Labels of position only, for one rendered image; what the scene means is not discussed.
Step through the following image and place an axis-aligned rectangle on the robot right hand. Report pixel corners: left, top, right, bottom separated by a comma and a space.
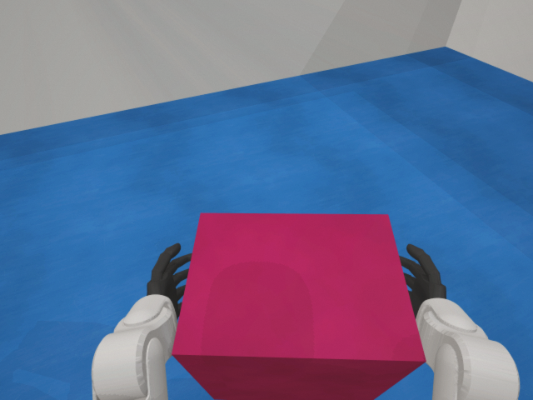
399, 244, 446, 318

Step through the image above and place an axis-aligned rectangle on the robot left hand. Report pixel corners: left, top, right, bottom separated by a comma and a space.
147, 243, 192, 319

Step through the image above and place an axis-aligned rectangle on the carton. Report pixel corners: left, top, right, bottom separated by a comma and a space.
172, 213, 426, 400

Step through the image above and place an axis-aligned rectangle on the robot left forearm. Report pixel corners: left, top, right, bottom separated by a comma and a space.
92, 294, 177, 400

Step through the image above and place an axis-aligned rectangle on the robot right forearm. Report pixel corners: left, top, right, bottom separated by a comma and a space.
416, 298, 520, 400

